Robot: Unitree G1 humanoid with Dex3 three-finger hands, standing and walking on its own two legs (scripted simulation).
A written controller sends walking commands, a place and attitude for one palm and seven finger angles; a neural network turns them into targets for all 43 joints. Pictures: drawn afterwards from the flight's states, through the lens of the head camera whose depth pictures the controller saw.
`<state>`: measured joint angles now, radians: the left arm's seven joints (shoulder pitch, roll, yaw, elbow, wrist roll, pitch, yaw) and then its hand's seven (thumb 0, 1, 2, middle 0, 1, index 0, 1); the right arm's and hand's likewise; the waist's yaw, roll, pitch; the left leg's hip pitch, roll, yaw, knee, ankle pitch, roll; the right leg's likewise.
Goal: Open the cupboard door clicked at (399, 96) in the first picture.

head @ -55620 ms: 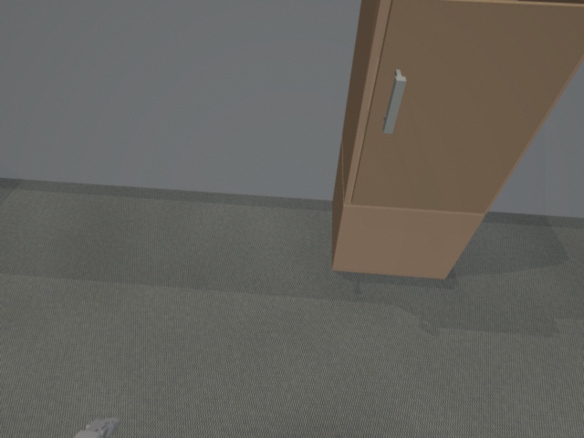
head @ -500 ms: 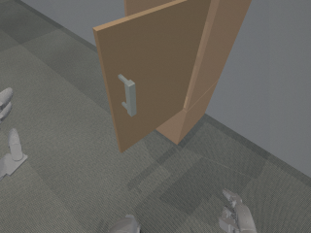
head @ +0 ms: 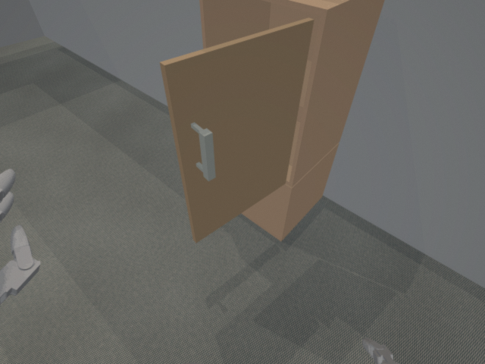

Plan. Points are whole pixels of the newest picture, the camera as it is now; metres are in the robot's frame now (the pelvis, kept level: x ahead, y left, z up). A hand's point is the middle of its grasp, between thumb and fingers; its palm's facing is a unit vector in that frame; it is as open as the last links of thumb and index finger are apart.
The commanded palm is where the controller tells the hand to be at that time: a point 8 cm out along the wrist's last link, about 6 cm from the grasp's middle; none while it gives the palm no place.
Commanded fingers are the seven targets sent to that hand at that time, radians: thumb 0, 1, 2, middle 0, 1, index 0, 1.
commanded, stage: stop stepping back and stand still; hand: left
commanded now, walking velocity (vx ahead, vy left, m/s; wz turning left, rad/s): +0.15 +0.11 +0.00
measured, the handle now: (202, 151) +0.56 +0.15 +0.03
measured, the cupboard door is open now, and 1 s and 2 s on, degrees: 82 82 82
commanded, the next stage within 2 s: let the arm hang, fingers relaxed in 0.82 s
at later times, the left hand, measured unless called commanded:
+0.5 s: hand (6, 280) +0.17 +0.29 +0.15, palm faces +0.43 -0.77 -0.47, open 7.4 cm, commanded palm +0.11 +0.33 +0.17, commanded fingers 0.00 0.90 0.90 -0.20 -0.30 -0.20 -0.30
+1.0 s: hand (24, 310) +0.16 +0.32 +0.06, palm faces +0.27 -0.81 -0.52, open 7.4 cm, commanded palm none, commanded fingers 0.00 0.90 0.90 -0.20 -0.30 -0.20 -0.30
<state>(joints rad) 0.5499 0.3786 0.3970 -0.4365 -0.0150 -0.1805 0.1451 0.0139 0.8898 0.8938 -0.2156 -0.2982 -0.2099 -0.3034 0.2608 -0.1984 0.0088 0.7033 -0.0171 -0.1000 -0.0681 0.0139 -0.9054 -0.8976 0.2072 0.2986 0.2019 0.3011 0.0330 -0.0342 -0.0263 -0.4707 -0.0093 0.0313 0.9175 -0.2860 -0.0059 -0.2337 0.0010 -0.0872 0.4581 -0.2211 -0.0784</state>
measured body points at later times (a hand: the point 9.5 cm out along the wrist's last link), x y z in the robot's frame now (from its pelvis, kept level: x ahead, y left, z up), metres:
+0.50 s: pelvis -0.03 +0.03 -0.01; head -0.03 +0.03 +0.44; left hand +0.14 +0.33 +0.18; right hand +0.14 -0.19 -0.09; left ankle -0.03 +0.16 -0.74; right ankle +0.02 -0.07 -0.74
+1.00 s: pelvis -0.05 +0.05 -0.01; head -0.04 +0.03 +0.44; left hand +0.14 +0.36 +0.09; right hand +0.11 -0.20 -0.12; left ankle -0.03 +0.16 -0.74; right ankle +0.02 -0.07 -0.74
